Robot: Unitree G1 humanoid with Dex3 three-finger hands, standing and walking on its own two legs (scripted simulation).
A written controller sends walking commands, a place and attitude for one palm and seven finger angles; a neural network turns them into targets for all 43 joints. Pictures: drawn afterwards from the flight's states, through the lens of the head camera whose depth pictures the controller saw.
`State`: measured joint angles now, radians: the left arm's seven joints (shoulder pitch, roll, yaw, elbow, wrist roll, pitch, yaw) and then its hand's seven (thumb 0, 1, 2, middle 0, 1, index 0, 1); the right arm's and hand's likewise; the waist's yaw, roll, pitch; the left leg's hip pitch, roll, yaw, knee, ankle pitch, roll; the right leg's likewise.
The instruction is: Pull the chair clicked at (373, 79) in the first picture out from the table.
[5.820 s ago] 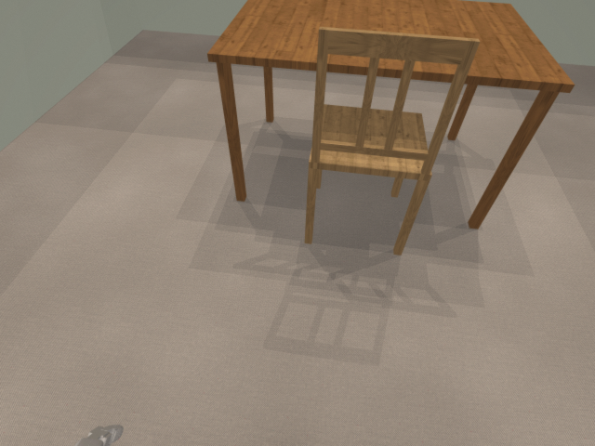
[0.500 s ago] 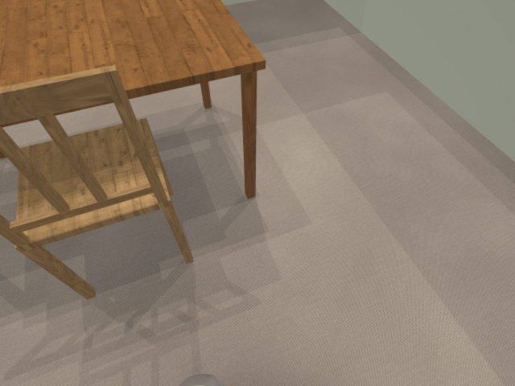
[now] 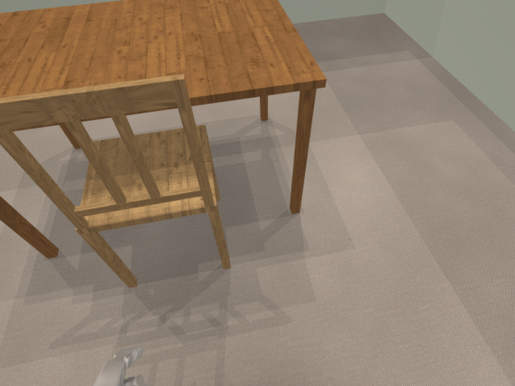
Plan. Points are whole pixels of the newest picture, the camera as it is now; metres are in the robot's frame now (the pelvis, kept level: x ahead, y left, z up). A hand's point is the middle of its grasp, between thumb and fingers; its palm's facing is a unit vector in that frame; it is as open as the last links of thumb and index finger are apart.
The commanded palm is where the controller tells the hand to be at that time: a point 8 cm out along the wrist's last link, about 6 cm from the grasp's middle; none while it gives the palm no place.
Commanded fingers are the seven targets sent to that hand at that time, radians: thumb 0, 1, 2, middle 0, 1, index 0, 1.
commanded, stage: turn to face it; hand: left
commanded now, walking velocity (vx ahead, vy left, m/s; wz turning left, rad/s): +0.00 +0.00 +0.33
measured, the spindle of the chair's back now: (99, 165) +0.61 +0.41 -0.08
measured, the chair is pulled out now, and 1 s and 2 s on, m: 0.00 0.00 0.00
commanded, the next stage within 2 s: take the last steps up to it in 0.18 s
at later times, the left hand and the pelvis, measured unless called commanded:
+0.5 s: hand out of the picture -0.06 +0.20 -0.17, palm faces +0.27 -0.94 -0.21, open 7.4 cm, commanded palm none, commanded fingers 0.00 0.90 0.90 -0.20 -0.30 -0.20 -0.30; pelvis +0.00 +0.02 +0.00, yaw +12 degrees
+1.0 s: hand (152, 343) +0.22 +0.22 -0.17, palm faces +0.18 -0.96 -0.21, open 7.4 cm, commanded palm none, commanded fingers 0.00 0.90 0.90 -0.20 -0.30 -0.20 -0.30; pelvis +0.17 +0.03 -0.02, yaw +11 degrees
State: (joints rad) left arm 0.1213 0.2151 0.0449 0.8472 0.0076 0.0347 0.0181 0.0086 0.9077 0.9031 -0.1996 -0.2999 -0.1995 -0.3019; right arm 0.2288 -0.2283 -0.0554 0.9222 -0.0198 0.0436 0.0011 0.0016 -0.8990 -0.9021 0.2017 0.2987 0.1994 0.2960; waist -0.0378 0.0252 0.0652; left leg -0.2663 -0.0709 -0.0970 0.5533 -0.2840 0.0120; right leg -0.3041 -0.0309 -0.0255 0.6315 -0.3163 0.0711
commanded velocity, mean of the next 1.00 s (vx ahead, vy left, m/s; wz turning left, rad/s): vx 0.20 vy -0.02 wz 0.07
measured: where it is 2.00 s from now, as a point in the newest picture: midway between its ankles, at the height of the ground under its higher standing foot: (253, 376)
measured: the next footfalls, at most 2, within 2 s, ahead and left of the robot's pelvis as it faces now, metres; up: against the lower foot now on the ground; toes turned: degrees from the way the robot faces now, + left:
left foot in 0.48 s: +0.00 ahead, +0.12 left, +0.00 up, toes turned +15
right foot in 0.98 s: +0.28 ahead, -0.06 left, +0.00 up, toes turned +8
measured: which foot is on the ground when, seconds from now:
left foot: down 0.00-0.02, up 0.04-0.46, down 0.48-1.00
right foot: down 0.00-0.48, up 0.50-0.96, down 0.98-1.00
